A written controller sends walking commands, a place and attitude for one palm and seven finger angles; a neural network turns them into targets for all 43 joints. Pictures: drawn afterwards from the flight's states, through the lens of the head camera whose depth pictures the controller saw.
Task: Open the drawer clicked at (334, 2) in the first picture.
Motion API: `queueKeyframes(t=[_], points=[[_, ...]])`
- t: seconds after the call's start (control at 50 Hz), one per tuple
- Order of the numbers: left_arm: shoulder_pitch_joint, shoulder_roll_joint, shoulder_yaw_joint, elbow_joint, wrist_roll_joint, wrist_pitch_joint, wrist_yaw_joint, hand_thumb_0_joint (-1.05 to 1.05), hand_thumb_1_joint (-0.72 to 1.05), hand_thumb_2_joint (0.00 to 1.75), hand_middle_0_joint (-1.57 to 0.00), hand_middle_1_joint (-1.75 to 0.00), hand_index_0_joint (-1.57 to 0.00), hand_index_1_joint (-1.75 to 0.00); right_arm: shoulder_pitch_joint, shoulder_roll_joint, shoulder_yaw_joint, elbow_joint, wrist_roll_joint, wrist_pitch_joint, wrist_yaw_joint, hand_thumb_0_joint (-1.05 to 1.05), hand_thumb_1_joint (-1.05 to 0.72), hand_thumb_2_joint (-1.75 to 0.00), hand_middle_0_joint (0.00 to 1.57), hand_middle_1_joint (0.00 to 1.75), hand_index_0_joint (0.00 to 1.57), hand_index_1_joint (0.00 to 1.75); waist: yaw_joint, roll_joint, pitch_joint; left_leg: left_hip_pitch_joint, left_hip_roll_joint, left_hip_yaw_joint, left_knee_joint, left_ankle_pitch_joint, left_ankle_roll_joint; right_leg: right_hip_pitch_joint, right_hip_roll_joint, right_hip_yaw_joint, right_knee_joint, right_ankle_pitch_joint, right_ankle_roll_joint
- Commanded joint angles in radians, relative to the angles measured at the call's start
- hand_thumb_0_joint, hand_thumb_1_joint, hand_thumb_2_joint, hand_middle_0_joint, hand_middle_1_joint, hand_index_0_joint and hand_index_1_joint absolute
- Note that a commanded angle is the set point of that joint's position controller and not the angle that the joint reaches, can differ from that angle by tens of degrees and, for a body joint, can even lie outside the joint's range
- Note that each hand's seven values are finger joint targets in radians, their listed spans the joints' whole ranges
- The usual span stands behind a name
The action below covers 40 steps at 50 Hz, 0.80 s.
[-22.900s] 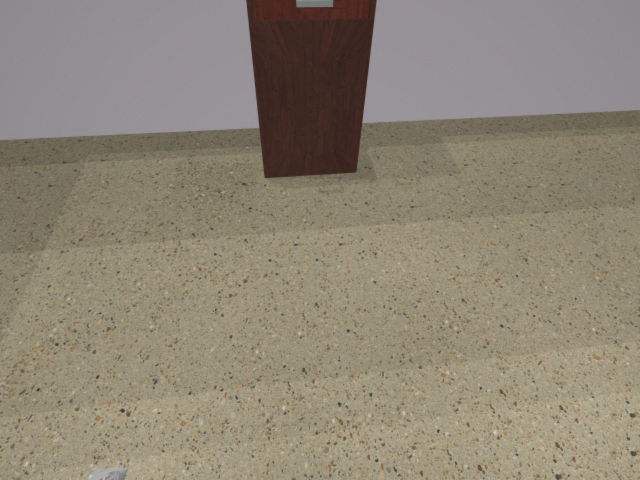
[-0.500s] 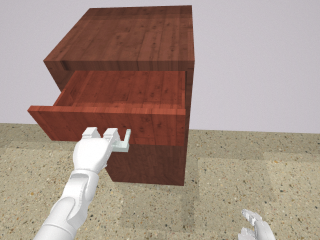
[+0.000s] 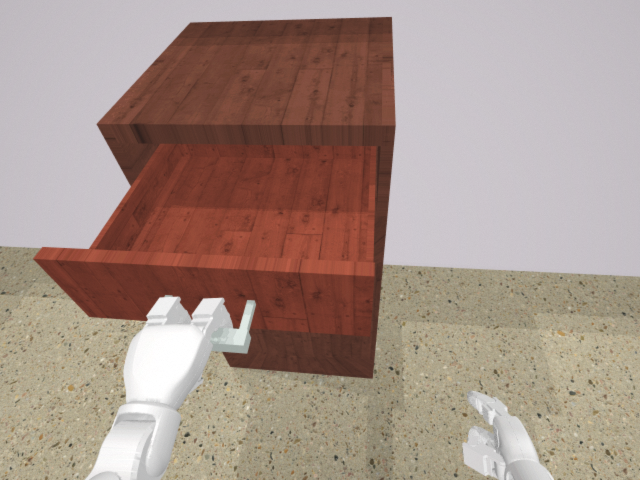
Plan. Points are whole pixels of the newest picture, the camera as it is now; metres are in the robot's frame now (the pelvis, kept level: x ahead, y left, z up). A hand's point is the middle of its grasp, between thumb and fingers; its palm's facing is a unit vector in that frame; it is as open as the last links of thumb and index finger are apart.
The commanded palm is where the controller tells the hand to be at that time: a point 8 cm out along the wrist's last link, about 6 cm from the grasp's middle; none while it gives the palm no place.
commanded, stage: pull the drawer open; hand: left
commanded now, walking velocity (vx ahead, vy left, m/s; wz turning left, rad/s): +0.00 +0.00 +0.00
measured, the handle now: (202, 322) +0.29 +0.19 +0.05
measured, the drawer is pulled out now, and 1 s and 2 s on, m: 0.25 0.30 0.28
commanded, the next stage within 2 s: open the thumb to release the handle in 0.84 s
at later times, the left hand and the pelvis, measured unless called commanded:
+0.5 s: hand (176, 416) +0.18 +0.19 +0.03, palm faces +0.04 -0.13 -0.99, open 5.6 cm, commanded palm +0.14 +0.21 +0.09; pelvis -0.01 -0.01 -0.01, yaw +0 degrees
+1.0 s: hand (172, 416) +0.18 +0.19 +0.03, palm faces +0.06 -0.10 -0.99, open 5.6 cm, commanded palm +0.15 +0.20 +0.09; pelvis +0.00 -0.01 -0.01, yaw +0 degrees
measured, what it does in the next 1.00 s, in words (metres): stands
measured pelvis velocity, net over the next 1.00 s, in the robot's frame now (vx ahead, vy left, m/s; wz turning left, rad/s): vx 0.00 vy -0.01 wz -0.01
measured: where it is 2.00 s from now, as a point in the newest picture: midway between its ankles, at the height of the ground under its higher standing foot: outside the picture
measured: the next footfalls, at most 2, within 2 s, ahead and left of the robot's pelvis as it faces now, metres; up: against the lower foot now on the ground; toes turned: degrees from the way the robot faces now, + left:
none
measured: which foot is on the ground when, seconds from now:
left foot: down 0.00-1.00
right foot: down 0.00-1.00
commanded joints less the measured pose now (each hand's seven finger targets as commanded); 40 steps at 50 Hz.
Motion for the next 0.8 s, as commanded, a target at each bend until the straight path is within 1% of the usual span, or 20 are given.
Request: queueKeyframes(t=[0.0,0.02,0.06,0.08,0.1,0.12,0.14,0.18,0.22,0.28,0.34,0.38,0.4,0.46,0.48,0.54,0.58,0.66,0.7,0.78], points=[[-0.073,0.118,0.114,-0.253,-0.006,0.016,0.054,0.00,0.90,0.90,-0.40,-1.35,-0.40,-1.35,-0.146,-0.083,-0.026,-0.178,-0.002,-0.053,0.002,0.00,-0.90,-0.90,0.20,0.30,0.20,0.30,0.026,-0.050,-0.182,0.040,-0.018,-0.031,-0.033,0.331,0.006,0.147,-0.037,0.081,-0.090,0.402,0.026],[-0.073,0.136,0.138,-0.242,-0.006,0.017,0.057,0.00,0.90,0.90,-0.40,-1.35,-0.40,-1.35,-0.143,-0.084,-0.028,-0.170,-0.001,-0.051,0.000,0.00,-0.90,-0.90,0.20,0.30,0.20,0.30,0.021,-0.051,-0.168,0.033,-0.016,-0.033,-0.033,0.323,0.004,0.134,-0.031,0.085,-0.089,0.387,0.021],[-0.048,0.120,0.121,-0.269,-0.008,0.014,0.058,0.00,0.90,0.90,-0.40,-1.35,-0.40,-1.35,-0.144,-0.083,-0.027,-0.179,-0.005,-0.054,0.002,0.00,-0.90,-0.90,0.20,0.30,0.20,0.30,0.026,-0.061,-0.173,0.031,-0.018,-0.034,-0.028,0.312,0.006,0.137,-0.036,0.080,-0.087,0.381,0.025],[-0.024,0.155,0.159,-0.271,-0.016,0.012,0.059,0.00,0.90,0.90,-0.40,-1.35,-0.40,-1.35,-0.148,-0.085,-0.027,-0.180,-0.003,-0.056,-0.001,0.00,-0.90,-0.90,0.20,0.30,0.20,0.30,0.030,-0.086,-0.178,0.027,-0.019,-0.034,-0.026,0.310,0.007,0.153,-0.036,0.092,-0.090,0.406,0.027],[0.011,0.156,0.165,-0.274,-0.016,0.009,0.060,0.00,0.90,0.90,-0.40,-1.35,-0.40,-1.35,-0.150,-0.080,-0.022,-0.184,-0.003,-0.056,0.000,0.00,-0.90,-0.90,0.20,0.30,0.20,0.30,0.040,-0.084,-0.190,0.015,-0.022,-0.034,-0.028,0.311,0.006,0.170,-0.041,0.096,-0.082,0.426,0.029],[0.019,0.137,0.148,-0.269,-0.016,0.007,0.058,0.00,0.90,0.90,-0.40,-1.35,-0.40,-1.35,-0.155,-0.078,-0.021,-0.180,-0.001,-0.055,0.000,0.00,-0.90,-0.90,0.20,0.30,0.20,0.30,0.033,-0.073,-0.161,0.009,-0.023,-0.035,-0.028,0.304,0.004,0.152,-0.038,0.100,-0.083,0.423,0.027],[0.026,0.131,0.141,-0.285,-0.019,0.004,0.058,0.00,0.90,0.90,-0.40,-1.35,-0.40,-1.35,-0.150,-0.080,-0.022,-0.184,-0.004,-0.056,0.001,0.00,-0.90,-0.90,0.20,0.30,0.20,0.30,0.035,-0.074,-0.170,0.011,-0.023,-0.033,-0.026,0.302,0.006,0.155,-0.043,0.095,-0.082,0.421,0.030],[0.055,0.168,0.185,-0.297,-0.022,-0.002,0.061,0.00,0.90,0.90,-0.40,-1.35,-0.40,-1.35,-0.159,-0.083,-0.022,-0.183,-0.004,-0.055,0.001,0.00,-0.90,-0.90,0.20,0.30,0.20,0.30,0.041,-0.075,-0.165,0.007,-0.024,-0.034,-0.027,0.292,0.005,0.161,-0.039,0.113,-0.090,0.424,0.028],[0.096,0.148,0.165,-0.311,-0.021,-0.007,0.063,0.00,0.90,0.90,-0.40,-1.35,-0.40,-1.35,-0.159,-0.076,-0.018,-0.188,-0.005,-0.056,0.006,0.00,-0.90,-0.90,0.20,0.30,0.20,0.30,0.041,-0.062,-0.156,-0.002,-0.024,-0.032,-0.023,0.287,0.004,0.155,-0.043,0.107,-0.081,0.421,0.029],[0.117,0.181,0.204,-0.322,-0.023,-0.012,0.070,0.00,0.90,0.90,-0.40,-1.35,-0.40,-1.35,-0.160,-0.084,-0.017,-0.189,-0.005,-0.054,0.006,0.00,-0.90,-0.90,0.20,0.30,0.20,0.30,0.041,-0.060,-0.140,-0.014,-0.026,-0.034,-0.022,0.259,0.003,0.144,-0.039,0.124,-0.093,0.377,0.027],[0.171,0.163,0.198,-0.329,-0.027,-0.016,0.076,0.00,0.90,0.90,-0.40,-1.35,-0.40,-1.35,-0.158,-0.080,-0.015,-0.198,-0.005,-0.054,0.007,0.00,-0.90,-0.90,0.20,0.30,0.20,0.30,0.045,-0.065,-0.128,-0.027,-0.024,-0.032,-0.018,0.244,0.006,0.129,-0.041,0.112,-0.088,0.346,0.028],[0.186,0.188,0.227,-0.349,-0.028,-0.020,0.084,0.00,0.90,0.90,-0.40,-1.35,-0.40,-1.35,-0.159,-0.085,-0.018,-0.202,-0.007,-0.054,0.008,0.00,-0.90,-0.90,0.20,0.30,0.20,0.30,0.048,-0.056,-0.137,-0.021,-0.023,-0.034,-0.010,0.239,0.005,0.121,-0.038,0.124,-0.092,0.329,0.024],[0.196,0.168,0.202,-0.352,-0.026,-0.018,0.086,0.00,0.90,0.90,-0.40,-1.35,-0.40,-1.35,-0.158,-0.082,-0.015,-0.205,-0.008,-0.054,0.009,0.00,-0.90,-0.90,0.20,0.30,0.20,0.30,0.045,-0.052,-0.132,-0.027,-0.025,-0.030,-0.006,0.228,0.006,0.114,-0.044,0.123,-0.091,0.319,0.028],[0.213,0.183,0.224,-0.345,-0.032,-0.024,0.092,0.00,0.90,0.90,-0.40,-1.35,-0.40,-1.35,-0.158,-0.083,-0.015,-0.204,-0.007,-0.053,0.005,0.00,-0.90,-0.90,0.20,0.30,0.20,0.30,0.045,-0.070,-0.120,-0.049,-0.029,-0.033,-0.001,0.205,0.007,0.114,-0.049,0.133,-0.094,0.320,0.033],[0.216,0.208,0.260,-0.342,-0.039,-0.026,0.096,0.00,0.90,0.90,-0.40,-1.35,-0.40,-1.35,-0.161,-0.085,-0.016,-0.202,-0.006,-0.052,0.001,0.00,-0.90,-0.90,0.20,0.30,0.20,0.30,0.047,-0.093,-0.128,-0.046,-0.028,-0.034,0.000,0.202,0.007,0.120,-0.046,0.141,-0.103,0.315,0.032],[0.263,0.187,0.243,-0.343,-0.037,-0.032,0.100,0.00,0.90,0.90,-0.40,-1.35,-0.40,-1.35,-0.154,-0.082,-0.016,-0.202,-0.006,-0.055,0.003,0.00,-0.90,-0.90,0.20,0.30,0.20,0.30,0.053,-0.058,-0.128,-0.053,-0.030,-0.032,0.002,0.206,0.006,0.119,-0.048,0.140,-0.092,0.326,0.030],[0.335,0.202,0.266,-0.362,-0.051,-0.035,0.104,0.00,0.90,0.90,-0.40,-1.35,-0.40,-1.35,-0.158,-0.087,-0.015,-0.210,-0.001,-0.055,0.008,0.00,-0.90,-0.90,0.20,0.30,0.20,0.30,0.063,-0.047,-0.154,-0.046,-0.026,-0.029,0.006,0.235,0.003,0.143,-0.048,0.145,-0.084,0.385,0.030],[0.427,0.184,0.249,-0.390,-0.058,-0.035,0.107,0.00,0.90,0.90,-0.40,-1.35,-0.40,-1.35,-0.156,-0.090,-0.011,-0.222,0.000,-0.051,0.021,0.00,-0.90,-0.90,0.20,0.30,0.20,0.30,0.067,-0.058,-0.138,-0.074,-0.024,-0.027,0.010,0.248,0.002,0.142,-0.049,0.133,-0.062,0.421,0.033],[0.430,0.175,0.232,-0.416,-0.057,-0.031,0.110,0.00,0.90,0.90,-0.40,-1.35,-0.40,-1.35,-0.155,-0.094,-0.009,-0.230,-0.003,-0.048,0.028,0.00,-0.90,-0.90,0.20,0.30,0.20,0.30,0.062,-0.047,-0.145,-0.071,-0.022,-0.026,0.017,0.254,0.002,0.129,-0.051,0.128,-0.054,0.414,0.033],[0.413,0.192,0.256,-0.408,-0.050,-0.028,0.121,0.00,0.90,0.90,-0.40,-1.35,-0.40,-1.35,-0.145,-0.099,-0.015,-0.230,-0.006,-0.046,0.029,0.00,-0.90,-0.90,0.20,0.30,0.20,0.30,0.052,-0.065,-0.139,-0.071,-0.022,-0.030,0.030,0.238,0.003,0.102,-0.045,0.140,-0.059,0.392,0.030]])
